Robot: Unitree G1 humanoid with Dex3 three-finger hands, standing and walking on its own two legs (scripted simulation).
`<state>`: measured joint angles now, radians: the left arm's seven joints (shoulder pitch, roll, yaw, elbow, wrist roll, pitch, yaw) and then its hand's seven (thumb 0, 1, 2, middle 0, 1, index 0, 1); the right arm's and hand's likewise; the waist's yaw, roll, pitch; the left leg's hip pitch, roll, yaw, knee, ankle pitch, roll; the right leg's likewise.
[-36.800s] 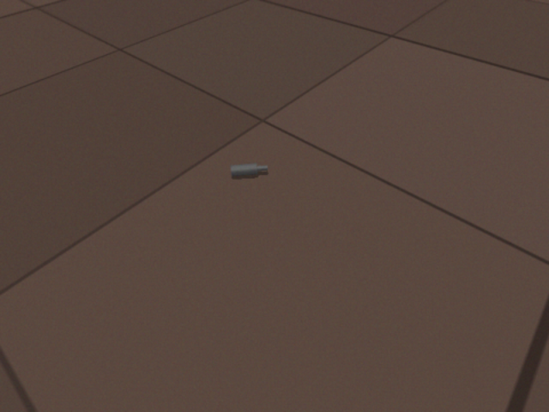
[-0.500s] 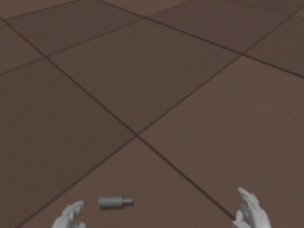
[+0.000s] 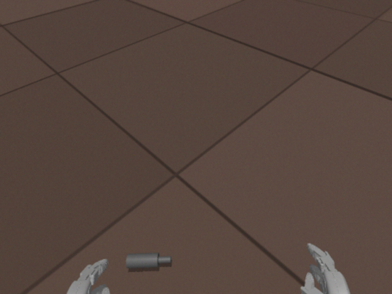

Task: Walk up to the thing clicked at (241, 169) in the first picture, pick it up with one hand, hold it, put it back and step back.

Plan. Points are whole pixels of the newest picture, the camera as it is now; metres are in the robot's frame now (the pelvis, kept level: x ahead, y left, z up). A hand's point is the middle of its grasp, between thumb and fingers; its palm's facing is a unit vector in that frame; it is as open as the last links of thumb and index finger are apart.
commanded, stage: home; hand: left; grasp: from above
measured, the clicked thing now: (149, 260) +0.44 +0.23 -0.69
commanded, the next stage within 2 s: stand in 0.46 s
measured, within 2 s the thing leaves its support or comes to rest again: neither
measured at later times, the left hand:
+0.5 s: hand out of the picture +0.16 +0.18 -0.05, palm faces +0.04 -0.98 -0.20, open 7.4 cm
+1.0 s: hand out of the picture +0.07 +0.24 -0.10, palm faces +0.02 -0.95 -0.32, open 7.4 cm
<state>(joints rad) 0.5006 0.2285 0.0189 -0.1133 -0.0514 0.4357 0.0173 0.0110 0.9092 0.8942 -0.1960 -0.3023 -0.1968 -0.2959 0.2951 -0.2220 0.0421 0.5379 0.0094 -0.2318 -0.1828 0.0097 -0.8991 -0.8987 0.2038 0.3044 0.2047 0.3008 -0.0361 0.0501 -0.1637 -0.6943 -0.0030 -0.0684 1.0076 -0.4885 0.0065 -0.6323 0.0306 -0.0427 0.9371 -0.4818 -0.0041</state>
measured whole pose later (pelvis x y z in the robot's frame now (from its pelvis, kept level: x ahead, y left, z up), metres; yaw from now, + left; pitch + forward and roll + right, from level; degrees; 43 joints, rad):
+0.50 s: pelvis +0.00 +0.00 +0.00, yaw +0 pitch +10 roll -3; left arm 0.51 0.23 0.02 -0.12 -0.05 0.44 0.02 0.01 0.91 0.89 -0.20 -0.30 -0.20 -0.30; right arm 0.29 -0.22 0.04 0.52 0.01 -0.22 -0.18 0.01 -0.90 -0.90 0.20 0.30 0.20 0.30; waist -0.04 0.05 -0.17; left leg -0.70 0.00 -0.07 1.01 -0.49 0.01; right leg -0.63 0.03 -0.05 0.94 -0.48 0.00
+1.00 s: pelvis -0.01 +0.01 +0.05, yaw -1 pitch -2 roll +0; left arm 0.22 0.27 0.04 0.91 0.04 0.02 0.03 0.01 0.91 0.89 -0.20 -0.30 -0.20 -0.30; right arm 0.19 -0.29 -0.03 0.97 -0.05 -0.02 -0.02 0.01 -0.90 -0.90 0.20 0.30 0.20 0.30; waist 0.01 0.01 0.04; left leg -0.26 -0.04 -0.02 0.58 -0.29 0.03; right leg -0.23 -0.01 0.01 0.57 -0.31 0.01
